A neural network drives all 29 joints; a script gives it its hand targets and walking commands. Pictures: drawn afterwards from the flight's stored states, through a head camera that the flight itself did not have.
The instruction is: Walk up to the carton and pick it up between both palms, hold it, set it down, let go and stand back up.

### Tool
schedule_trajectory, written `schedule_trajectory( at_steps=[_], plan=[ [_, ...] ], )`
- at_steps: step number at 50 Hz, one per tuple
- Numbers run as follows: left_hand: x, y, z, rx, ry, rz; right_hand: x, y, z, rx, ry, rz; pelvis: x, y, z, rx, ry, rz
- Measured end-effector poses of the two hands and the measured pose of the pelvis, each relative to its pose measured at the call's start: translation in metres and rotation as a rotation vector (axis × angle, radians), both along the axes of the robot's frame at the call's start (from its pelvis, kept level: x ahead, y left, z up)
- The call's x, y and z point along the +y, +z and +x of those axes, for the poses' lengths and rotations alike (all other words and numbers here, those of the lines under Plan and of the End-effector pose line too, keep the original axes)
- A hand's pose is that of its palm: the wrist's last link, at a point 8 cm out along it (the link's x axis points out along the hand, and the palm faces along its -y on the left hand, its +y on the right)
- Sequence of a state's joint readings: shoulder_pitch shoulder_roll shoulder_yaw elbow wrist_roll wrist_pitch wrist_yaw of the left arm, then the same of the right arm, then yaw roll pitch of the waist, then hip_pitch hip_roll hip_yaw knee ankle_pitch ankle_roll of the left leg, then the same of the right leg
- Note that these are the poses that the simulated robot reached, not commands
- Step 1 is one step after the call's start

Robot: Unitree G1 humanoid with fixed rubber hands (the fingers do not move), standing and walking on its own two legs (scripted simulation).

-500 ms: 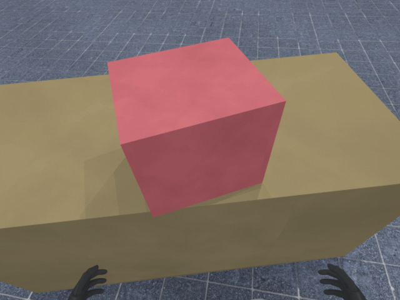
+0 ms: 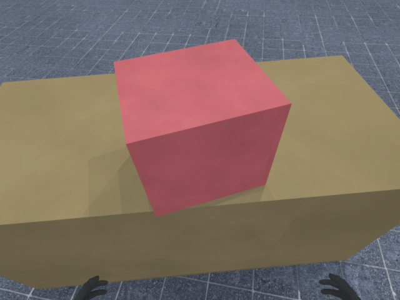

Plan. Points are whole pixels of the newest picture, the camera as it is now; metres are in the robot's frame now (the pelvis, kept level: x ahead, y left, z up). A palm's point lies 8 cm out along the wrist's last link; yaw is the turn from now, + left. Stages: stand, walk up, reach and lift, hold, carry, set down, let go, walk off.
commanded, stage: walk up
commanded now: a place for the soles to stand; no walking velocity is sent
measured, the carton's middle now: (195, 127) +0.49 +0.02 +0.05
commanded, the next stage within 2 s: reach and lift in 0.06 s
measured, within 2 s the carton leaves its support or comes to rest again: neither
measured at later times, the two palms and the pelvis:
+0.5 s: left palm (110, 255) +0.22 +0.21 -0.04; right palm (368, 262) +0.18 -0.31 -0.04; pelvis +0.04 -0.03 +0.02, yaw +1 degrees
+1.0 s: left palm (97, 270) +0.18 +0.21 +0.00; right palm (371, 253) +0.19 -0.30 +0.00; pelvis +0.03 -0.01 +0.02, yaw +0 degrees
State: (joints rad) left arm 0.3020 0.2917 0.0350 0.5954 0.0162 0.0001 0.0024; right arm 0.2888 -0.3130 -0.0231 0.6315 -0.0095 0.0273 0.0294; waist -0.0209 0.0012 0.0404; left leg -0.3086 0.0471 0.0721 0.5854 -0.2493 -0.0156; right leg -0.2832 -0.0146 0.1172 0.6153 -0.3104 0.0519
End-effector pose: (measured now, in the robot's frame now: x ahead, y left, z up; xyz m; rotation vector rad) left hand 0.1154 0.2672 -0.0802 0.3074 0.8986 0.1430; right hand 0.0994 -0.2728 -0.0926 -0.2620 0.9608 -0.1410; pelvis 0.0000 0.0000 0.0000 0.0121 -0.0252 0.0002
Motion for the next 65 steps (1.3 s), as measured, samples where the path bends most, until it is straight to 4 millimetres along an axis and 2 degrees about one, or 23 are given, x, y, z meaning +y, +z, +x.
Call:
schedule_trajectory(
  at_steps=[6,10,16,20,23,27,38,43,50,55,60,65],
  plan=[
    [0.000,-0.001,0.015,0.015,0.032,0.016,-0.002,-0.002,0.014,-0.047,0.016,0.004,0.001,-0.001,0.001,-0.011,0.003,-0.008],
    [-0.019,-0.002,0.035,0.037,0.040,0.017,-0.006,-0.008,0.034,-0.092,0.058,0.030,-0.002,-0.002,-0.001,-0.043,0.011,-0.013],
    [-0.060,0.019,0.075,-0.097,0.030,-0.076,-0.016,0.024,0.062,-0.220,0.081,0.009,-0.015,0.009,0.013,-0.046,0.012,0.003],
    [-0.067,0.032,0.097,-0.171,0.048,-0.085,-0.028,0.043,0.072,-0.251,0.085,-0.010,-0.023,0.014,0.027,-0.056,0.013,0.005],
    [-0.064,0.039,0.105,-0.193,0.063,-0.079,-0.033,0.051,0.078,-0.259,0.086,-0.008,-0.026,0.017,0.035,-0.066,0.013,0.005],
    [-0.056,0.046,0.104,-0.212,0.080,-0.066,-0.031,0.054,0.086,-0.282,0.090,0.024,-0.025,0.019,0.043,-0.068,0.010,0.004],
    [-0.046,0.064,0.088,-0.320,0.112,-0.094,-0.001,0.068,0.104,-0.401,0.134,0.116,-0.013,0.022,0.047,-0.038,0.004,-0.002],
    [-0.048,0.072,0.084,-0.385,0.121,-0.109,-0.007,0.080,0.102,-0.426,0.138,0.119,-0.010,0.022,0.043,-0.039,0.000,-0.005],
    [-0.055,0.076,0.068,-0.420,0.151,-0.113,-0.022,0.091,0.088,-0.434,0.143,0.132,-0.013,0.022,0.033,-0.043,-0.002,-0.008],
    [-0.060,0.081,0.057,-0.456,0.177,-0.116,-0.021,0.097,0.082,-0.468,0.163,0.165,-0.019,0.021,0.025,-0.036,0.000,-0.006],
    [-0.063,0.086,0.055,-0.505,0.194,-0.126,-0.011,0.102,0.088,-0.521,0.183,0.202,-0.023,0.020,0.018,-0.024,0.003,-0.002],
    [-0.063,0.095,0.063,-0.566,0.196,-0.137,-0.005,0.110,0.102,-0.581,0.194,0.223,-0.024,0.019,0.016,-0.015,0.002,0.000]
  ],
)
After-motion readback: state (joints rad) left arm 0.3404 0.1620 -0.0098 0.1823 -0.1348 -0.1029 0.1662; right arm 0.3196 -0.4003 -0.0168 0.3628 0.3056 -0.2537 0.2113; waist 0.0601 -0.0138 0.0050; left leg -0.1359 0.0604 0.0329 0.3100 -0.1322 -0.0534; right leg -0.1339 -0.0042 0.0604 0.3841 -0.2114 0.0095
